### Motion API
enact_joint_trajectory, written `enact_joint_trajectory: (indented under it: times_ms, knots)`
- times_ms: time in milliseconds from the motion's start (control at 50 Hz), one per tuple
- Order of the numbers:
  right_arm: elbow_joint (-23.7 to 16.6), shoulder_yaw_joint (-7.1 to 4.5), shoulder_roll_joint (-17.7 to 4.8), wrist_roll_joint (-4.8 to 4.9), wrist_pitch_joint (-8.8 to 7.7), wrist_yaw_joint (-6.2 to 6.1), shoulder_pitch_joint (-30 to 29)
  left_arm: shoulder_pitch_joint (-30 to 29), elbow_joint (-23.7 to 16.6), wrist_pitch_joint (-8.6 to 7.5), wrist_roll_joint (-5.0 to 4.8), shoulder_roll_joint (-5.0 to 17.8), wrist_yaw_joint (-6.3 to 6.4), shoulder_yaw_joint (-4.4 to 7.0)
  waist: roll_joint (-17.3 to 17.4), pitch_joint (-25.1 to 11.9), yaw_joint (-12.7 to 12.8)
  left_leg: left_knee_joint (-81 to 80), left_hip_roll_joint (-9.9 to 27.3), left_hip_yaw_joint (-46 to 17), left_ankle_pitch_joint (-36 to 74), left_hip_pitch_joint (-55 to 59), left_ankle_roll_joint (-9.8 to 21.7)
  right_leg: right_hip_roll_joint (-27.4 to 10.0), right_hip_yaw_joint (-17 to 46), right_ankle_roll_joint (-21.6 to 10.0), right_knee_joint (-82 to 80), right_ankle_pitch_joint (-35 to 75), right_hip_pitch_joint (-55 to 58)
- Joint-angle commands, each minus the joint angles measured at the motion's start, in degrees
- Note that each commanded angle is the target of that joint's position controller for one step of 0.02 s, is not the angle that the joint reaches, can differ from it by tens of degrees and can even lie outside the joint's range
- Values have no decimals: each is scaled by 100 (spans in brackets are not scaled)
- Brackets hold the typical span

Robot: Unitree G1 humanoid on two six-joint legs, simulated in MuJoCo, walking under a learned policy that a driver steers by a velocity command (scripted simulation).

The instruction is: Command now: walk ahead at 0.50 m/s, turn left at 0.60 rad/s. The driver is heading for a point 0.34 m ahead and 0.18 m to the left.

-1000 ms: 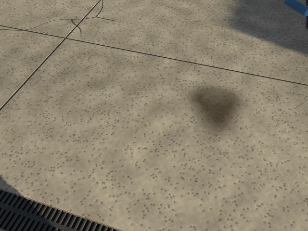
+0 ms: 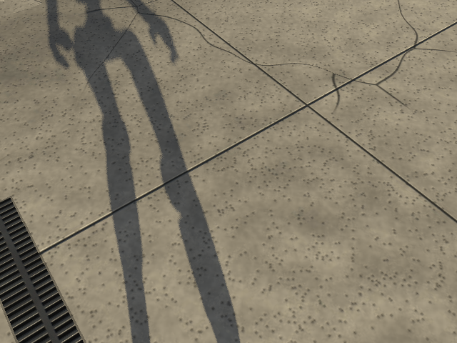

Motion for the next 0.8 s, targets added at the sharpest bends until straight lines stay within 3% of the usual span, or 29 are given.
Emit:
enact_joint_trajectory:
  times_ms: [20, 120, 200, 260, 280, 300, 320, 340, 360, 380, 400, 420, 460, 500, 540, 600, 680, 720, 740, 760, 780, 800]
  knots:
    - [-544, -45, -197, -23, -36, 26, -173, -150, -242, -105, -20, 832, 32, 209, -721, -49, -35, -429, 377, -238, 487, -901, -83, -1704, 1186, -946, -1248, 978, 628]
    - [-693, 36, -72, -26, -127, 190, -873, -66, -98, -5, -43, 1030, 70, 243, -614, 108, 208, -1997, 288, 172, 1813, -633, -40, -1523, 146, -749, -1274, 1569, 829]
    - [-943, 58, -63, -3, -136, 329, -1442, 251, 75, 120, -141, 1229, 81, 293, -603, 303, 349, -2748, 151, 510, 1665, -518, 150, -1714, -213, -626, -1113, 1960, 1355]
    - [-994, -84, -349, -46, -90, 364, -1158, 214, 80, 231, -232, 1485, 124, 370, -843, -23, -11, -2944, -307, 913, 817, 271, 489, -1771, -525, -463, -153, 4396, 1720]
    - [-876, -198, -547, -48, -65, 349, -603, 171, 64, 278, -256, 1548, 145, 389, -867, -350, -363, -3060, -545, 1036, 674, 1010, 656, -1712, -640, -392, 686, 5106, 1655]
    - [-622, -370, -825, -65, -45, 280, 347, 117, 39, 296, -268, 1426, 169, 332, -677, -799, -893, -3529, -733, 957, 1247, 2460, 876, -1496, -760, -194, 1954, 4942, 1020]
    - [-485, -480, -1267, -78, 3, 141, 953, 323, -88, 255, -23, 966, 156, 160, 339, -1340, -962, -3473, 279, -503, 2368, 4262, 1213, -1132, -709, 90, 3814, 1802, -611]
    - [-737, -446, -1704, -175, -75, 135, 500, 845, -341, 119, 79, 465, 71, -48, 1364, -2219, -257, -4061, 1813, -3707, 2591, 5506, 2391, -8, 120, 386, 5663, -2715, -2510]
    - [-806, -296, -1117, -176, -135, 187, 565, 267, -237, 26, -132, 1130, 14, 89, 343, -2506, -774, -4321, 1812, -3453, 3058, 5328, 2256, -278, 990, 355, 5999, -2447, -2702]
    - [-691, -201, -880, -177, -190, 211, 341, -70, -354, 7, -267, 1155, 1, 97, 213, -1687, -668, -4268, 1613, -2382, 3898, 4659, 2027, -501, 870, 311, 5776, -1996, -2917]
    - [-621, -151, -703, -105, -220, 215, 79, -124, -291, 17, -180, 1042, 54, 67, -234, -1147, -447, -4263, 1267, -1685, 4166, 3878, 1738, -747, 803, 320, 5300, -1617, -2813]
    - [-622, -117, -587, -102, -222, 198, -205, -152, -252, 59, -82, 1041, 97, 85, -207, -875, -280, -4402, 1069, -1330, 4221, 3248, 1581, -871, 786, 357, 4934, -1384, -2566]
    - [-627, -84, -574, -208, -244, 170, -502, 119, -146, 232, -86, 985, 129, 96, -45, -806, 16, -4729, 892, -914, 4587, 2375, 1528, -882, 759, 439, 4688, -1050, -1859]
    - [-497, -81, -596, -220, -299, 136, -563, 263, -78, 340, -38, 811, 171, 62, -16, -823, 128, -4849, 799, -552, 4983, 2113, 1562, -814, 699, 571, 4251, -713, -1682]
    - [-355, -60, -564, -217, -292, 82, -568, 96, -112, 379, 6, 703, 202, 38, 51, -814, 103, -4864, 686, -301, 4999, 2137, 1475, -782, 703, 634, 3647, -292, -1720]
    - [-177, -27, -523, -227, -201, 8, -577, -329, -182, 387, -15, 577, 170, -16, 171, -776, -56, -4840, 508, -45, 4543, 2240, 1266, -753, 704, 639, 2560, 423, -1542]
    - [127, 21, -487, -259, -121, 13, -441, -701, -240, 388, -33, 632, 118, -5, 214, -668, -241, -4728, 666, -269, 3961, 2434, 1240, -635, 731, 570, 1685, 569, -1246]
    - [251, 54, -436, -224, -93, 32, -472, -740, -258, 375, 0, 675, 94, 18, 240, -591, -209, -4470, 737, -456, 3687, 2504, 1199, -558, 716, 431, 1286, 291, -1086]
    - [291, 83, -380, -176, -79, 28, -549, -631, -221, 356, 31, 657, 79, 23, 200, -584, -87, -4268, 662, -476, 3405, 2459, 1085, -504, 662, 322, 825, 534, -792]
    - [365, 118, -297, -153, -83, 25, -444, -544, -193, 325, 85, 706, 74, 29, 33, -592, -10, -4090, 466, -462, 2900, 2345, 838, -558, 741, 192, 205, 1574, -303]
    - [391, 156, -180, -273, -132, 20, -119, -548, -207, 303, 129, 1012, 114, 81, -403, -773, -237, -3826, 91, -344, 2118, 2149, 551, -1020, 1189, 29, 300, 3360, 328]
    - [553, 136, -187, -323, -155, 18, 517, -684, -210, 339, 112, 1148, 146, 106, -957, -1028, -605, -3814, -229, -165, 945, 1755, 301, -1360, 1426, -407, 667, 3841, 903]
